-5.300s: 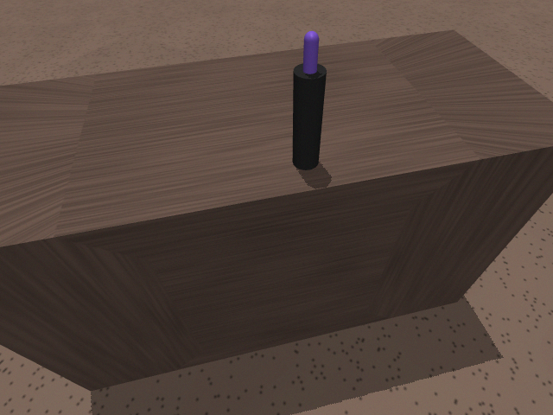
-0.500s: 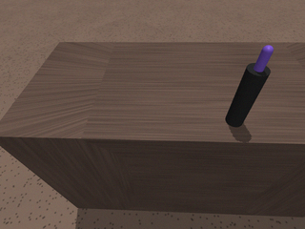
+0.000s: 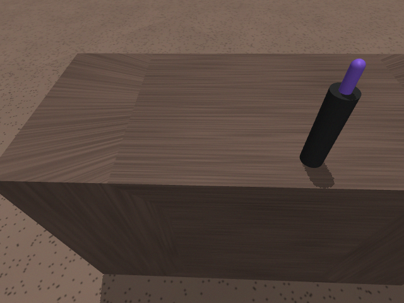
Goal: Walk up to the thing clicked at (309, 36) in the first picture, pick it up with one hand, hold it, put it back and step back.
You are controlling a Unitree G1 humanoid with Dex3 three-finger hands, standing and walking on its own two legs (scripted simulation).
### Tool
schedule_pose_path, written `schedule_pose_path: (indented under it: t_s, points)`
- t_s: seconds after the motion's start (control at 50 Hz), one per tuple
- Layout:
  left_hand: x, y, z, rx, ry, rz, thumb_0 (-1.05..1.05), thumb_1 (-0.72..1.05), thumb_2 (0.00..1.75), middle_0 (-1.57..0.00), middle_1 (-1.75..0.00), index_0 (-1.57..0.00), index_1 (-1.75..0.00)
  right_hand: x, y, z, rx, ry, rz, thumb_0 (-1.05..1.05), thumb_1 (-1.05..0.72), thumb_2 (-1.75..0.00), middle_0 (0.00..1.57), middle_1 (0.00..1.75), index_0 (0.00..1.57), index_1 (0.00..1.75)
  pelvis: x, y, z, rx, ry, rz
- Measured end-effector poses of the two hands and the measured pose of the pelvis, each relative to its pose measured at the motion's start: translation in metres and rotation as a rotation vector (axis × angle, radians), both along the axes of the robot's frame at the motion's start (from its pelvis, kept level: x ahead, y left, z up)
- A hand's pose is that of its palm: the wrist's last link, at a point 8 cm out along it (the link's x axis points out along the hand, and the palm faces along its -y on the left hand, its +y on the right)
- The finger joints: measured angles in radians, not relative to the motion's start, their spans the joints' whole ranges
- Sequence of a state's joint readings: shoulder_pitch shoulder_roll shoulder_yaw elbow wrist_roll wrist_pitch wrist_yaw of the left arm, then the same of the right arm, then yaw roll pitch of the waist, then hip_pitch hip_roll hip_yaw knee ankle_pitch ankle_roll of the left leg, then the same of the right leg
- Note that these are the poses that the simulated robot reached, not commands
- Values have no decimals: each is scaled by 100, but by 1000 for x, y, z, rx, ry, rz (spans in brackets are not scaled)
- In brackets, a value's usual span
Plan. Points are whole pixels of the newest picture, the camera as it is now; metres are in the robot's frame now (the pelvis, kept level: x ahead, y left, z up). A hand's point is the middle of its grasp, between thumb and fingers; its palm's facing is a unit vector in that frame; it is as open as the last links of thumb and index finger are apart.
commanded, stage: stand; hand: right
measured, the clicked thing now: (331, 119) +0.42 -0.22 +0.14
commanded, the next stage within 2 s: rise first in 0.22 s
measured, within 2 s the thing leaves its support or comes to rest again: neither
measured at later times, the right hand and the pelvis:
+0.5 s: hand out of the picture +0.14 -0.24 -0.14, palm faces +0.15 +0.93 -0.32, open 9.5 cm; pelvis -0.02 +0.00 -0.01, yaw -1 degrees
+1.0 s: hand (364, 264) +0.20 -0.25 +0.01, palm faces +0.31 +0.88 -0.35, open 17.1 cm; pelvis +0.02 +0.01 -0.01, yaw -2 degrees
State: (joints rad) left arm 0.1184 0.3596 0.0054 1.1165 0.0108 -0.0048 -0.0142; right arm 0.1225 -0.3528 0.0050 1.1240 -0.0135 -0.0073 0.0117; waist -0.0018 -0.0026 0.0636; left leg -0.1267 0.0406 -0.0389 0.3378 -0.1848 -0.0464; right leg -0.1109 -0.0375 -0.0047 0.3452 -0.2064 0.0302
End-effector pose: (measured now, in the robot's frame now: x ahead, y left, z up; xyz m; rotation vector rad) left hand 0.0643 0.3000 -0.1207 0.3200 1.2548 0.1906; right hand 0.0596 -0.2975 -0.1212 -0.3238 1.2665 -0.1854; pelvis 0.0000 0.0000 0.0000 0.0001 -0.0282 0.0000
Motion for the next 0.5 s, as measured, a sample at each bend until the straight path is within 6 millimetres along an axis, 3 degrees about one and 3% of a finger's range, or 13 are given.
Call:
schedule_pose_path:
  t_s: [0.36, 0.5]
  points:
    - [7, -2, 0, -9, -44, 11, 0, 89, 89, -19, -29, -20, -29, 10, 1, 3, -2, -47, -8, 1, -89, -89, 19, 29, 19, 29, -1, 1, -1, -2, -1, -3]
    - [63, -15, 8, -23, -300, 40, 0, 66, 65, -10, -15, -10, -16, 64, 11, 13, -1, -326, -87, 1, -66, -65, 12, 15, 11, 15, -16, 4, -8, -2, 48, -14]
